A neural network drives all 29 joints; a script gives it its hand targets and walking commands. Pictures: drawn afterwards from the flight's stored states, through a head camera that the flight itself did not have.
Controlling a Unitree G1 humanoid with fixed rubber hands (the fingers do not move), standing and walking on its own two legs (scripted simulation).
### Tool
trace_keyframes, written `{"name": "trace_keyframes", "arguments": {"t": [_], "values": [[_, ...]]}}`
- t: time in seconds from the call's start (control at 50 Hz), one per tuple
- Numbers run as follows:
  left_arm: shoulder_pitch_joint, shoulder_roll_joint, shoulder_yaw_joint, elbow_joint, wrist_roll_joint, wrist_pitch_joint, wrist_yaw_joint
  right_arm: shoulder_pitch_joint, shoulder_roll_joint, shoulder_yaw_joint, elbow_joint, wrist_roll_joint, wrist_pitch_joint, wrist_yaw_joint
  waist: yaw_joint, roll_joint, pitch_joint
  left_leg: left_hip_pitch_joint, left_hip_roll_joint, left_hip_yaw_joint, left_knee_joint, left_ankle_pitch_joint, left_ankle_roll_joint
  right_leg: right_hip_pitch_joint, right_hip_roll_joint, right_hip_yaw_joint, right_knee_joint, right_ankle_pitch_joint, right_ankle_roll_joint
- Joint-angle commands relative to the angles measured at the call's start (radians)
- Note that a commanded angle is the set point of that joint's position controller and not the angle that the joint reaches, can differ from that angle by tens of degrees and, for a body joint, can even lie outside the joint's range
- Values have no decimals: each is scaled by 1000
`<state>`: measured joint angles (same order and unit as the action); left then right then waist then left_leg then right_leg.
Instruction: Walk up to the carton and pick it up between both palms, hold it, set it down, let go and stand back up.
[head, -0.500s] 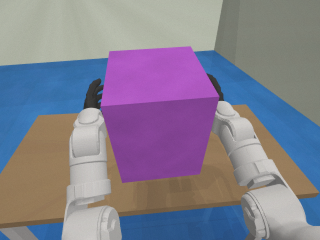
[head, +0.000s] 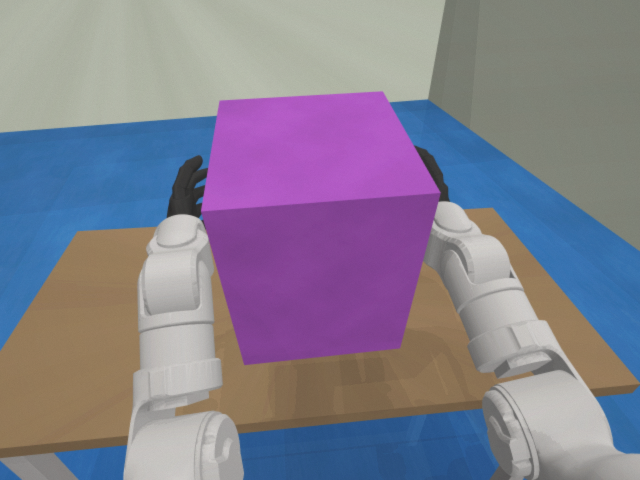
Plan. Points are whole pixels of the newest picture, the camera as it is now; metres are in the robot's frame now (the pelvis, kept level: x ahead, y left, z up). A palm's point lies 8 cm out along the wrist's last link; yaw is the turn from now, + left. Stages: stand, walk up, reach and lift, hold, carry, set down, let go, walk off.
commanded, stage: hold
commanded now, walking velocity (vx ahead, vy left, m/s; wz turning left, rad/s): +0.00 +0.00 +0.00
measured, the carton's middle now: (313, 229) +0.36 +0.00 +0.19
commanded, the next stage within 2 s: set down in 1.32 s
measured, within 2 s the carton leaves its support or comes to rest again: neither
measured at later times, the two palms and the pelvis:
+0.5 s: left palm (186, 222) +0.36 +0.15 +0.22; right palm (430, 208) +0.36 -0.15 +0.21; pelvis +0.00 +0.00 +0.00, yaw +0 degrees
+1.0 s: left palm (187, 224) +0.36 +0.15 +0.21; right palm (430, 209) +0.36 -0.15 +0.21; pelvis +0.00 +0.00 +0.00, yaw +0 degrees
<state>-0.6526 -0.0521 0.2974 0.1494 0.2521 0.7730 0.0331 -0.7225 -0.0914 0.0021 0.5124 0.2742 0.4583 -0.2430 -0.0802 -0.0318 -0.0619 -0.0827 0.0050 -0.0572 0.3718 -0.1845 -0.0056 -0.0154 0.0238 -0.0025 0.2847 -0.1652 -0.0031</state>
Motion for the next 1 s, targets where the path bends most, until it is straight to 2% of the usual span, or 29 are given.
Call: {"name": "trace_keyframes", "arguments": {"t": [0.0, 0.06, 0.18, 0.32, 0.42, 0.46, 0.48, 0.5, 0.56, 0.66, 0.7, 0.8, 0.9, 0.98], "values": [[-731, -584, -561, -102, -152, -86, -146, -886, 706, 372, -360, 103, -70, 96, -5, 50, -387, 139, -46, 33, -17, 246, -9, 54, 47, -29, -20, 209, 44], [-750, -597, -584, -134, -163, -93, -144, -877, 706, 369, -366, 103, -73, 96, -18, 70, -413, 150, -46, 30, -12, 266, -19, 57, 49, -31, -15, 219, 43], [-753, -583, -562, -110, -152, -90, -151, -880, 711, 362, -336, 95, -67, 95, -14, 57, -385, 127, -47, 33, -29, 215, -9, 54, 42, -29, -20, 188, 45], [-749, -593, -570, -106, -167, -95, -144, -925, 728, 389, -392, 113, -77, 94, 1, 43, -434, 134, -48, 28, -13, 248, -4, 68, 48, -29, -12, 220, 48], [-754, -604, -586, -132, -176, -95, -140, -896, 720, 380, -378, 113, -73, 95, -14, 58, -434, 147, -45, 27, -8, 267, -14, 57, 52, -30, -11, 223, 43], [-756, -591, -573, -118, -170, -94, -141, -908, 718, 381, -377, 113, -72, 94, -4, 47, -419, 138, -48, 30, -10, 256, -9, 55, 49, -28, -16, 212, 46], [-754, -590, -573, -113, -166, -93, -141, -892, 713, 372, -355, 108, -68, 95, -12, 52, -404, 137, -46, 29, -18, 239, -10, 47, 48, -29, -18, 195, 44], [-751, -590, -566, -103, -162, -90, -142, -900, 712, 371, -362, 107, -70, 96, -4, 56, -406, 133, -47, 32, -19, 235, -9, 48, 47, -29, -19, 187, 42], [-743, -587, -563, -89, -159, -88, -143, -900, 710, 362, -352, 102, -69, 97, -7, 54, -397, 129, -45, 30, -20, 226, -7, 47, 46, -27, -20, 183, 42], [-756, -596, -575, -120, -164, -91, -141, -896, 710, 369, -358, 110, -70, 95, -12, 67, -417, 143, -46, 29, -11, 260, -17, 55, 50, -31, -14, 210, 43], [-753, -586, -559, -108, -156, -90, -144, -894, 716, 371, -349, 110, -66, 93, -8, 53, -401, 135, -48, 30, -15, 248, -11, 59, 46, -28, -16, 212, 48], [-732, -600, -595, -144, -167, -90, -142, -869, 698, 378, -387, 116, -70, 91, -24, 79, -422, 160, -45, 25, 3, 311, -31, 66, 54, -33, -8, 261, 42], [-743, -591, -583, -136, -161, -87, -145, -888, 705, 373, -379, 108, -69, 96, -11, 63, -400, 139, -44, 28, -16, 253, -19, 50, 50, -33, -15, 194, 41], [-742, -594, -588, -139, -166, -91, -140, -896, 714, 387, -394, 110, -74, 97, -5, 56, -431, 151, -44, 29, -8, 274, -15, 61, 53, -32, -12, 216, 43]]}}
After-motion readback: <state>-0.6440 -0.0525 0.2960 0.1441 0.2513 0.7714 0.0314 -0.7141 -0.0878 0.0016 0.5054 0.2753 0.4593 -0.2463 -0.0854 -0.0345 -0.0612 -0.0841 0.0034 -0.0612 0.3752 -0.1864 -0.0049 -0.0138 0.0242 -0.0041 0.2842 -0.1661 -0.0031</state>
